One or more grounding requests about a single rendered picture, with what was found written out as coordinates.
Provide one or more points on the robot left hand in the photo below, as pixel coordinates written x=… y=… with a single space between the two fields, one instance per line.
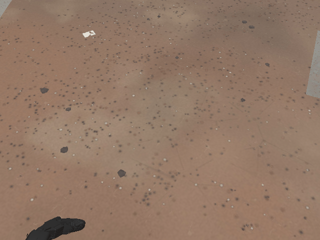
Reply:
x=56 y=227

